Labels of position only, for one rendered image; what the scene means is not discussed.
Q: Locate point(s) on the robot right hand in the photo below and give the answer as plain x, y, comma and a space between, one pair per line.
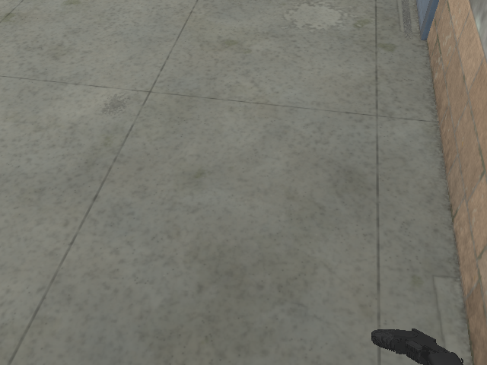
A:
416, 345

